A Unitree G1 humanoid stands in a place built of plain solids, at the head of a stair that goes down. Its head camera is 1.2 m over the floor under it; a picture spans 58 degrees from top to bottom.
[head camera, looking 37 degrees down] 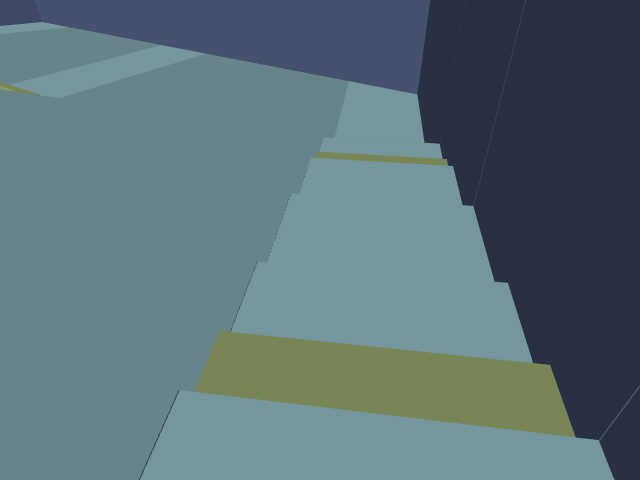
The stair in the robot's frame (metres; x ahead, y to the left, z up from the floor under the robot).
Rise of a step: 0.12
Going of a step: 0.46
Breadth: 1.25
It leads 7 degrees to the right of straight ahead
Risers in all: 3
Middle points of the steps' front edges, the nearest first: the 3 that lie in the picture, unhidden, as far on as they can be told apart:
0.73 -0.18 0.00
1.07 -0.22 -0.12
1.64 -0.30 -0.24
